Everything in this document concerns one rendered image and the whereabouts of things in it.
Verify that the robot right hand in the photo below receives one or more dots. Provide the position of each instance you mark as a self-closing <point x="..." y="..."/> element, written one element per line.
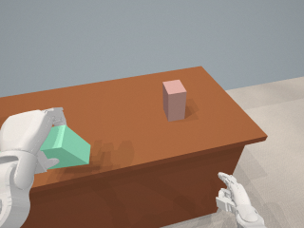
<point x="229" y="200"/>

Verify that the table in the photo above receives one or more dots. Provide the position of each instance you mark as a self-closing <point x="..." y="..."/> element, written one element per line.
<point x="143" y="171"/>

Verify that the sponge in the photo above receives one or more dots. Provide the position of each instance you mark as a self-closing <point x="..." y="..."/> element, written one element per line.
<point x="65" y="145"/>

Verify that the robot left hand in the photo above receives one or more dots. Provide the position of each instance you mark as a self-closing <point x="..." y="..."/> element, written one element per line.
<point x="27" y="131"/>

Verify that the robot left forearm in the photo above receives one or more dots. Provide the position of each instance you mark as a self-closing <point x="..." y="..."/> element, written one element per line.
<point x="17" y="169"/>

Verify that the robot right forearm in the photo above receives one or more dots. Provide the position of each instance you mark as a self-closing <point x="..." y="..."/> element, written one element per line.
<point x="248" y="217"/>

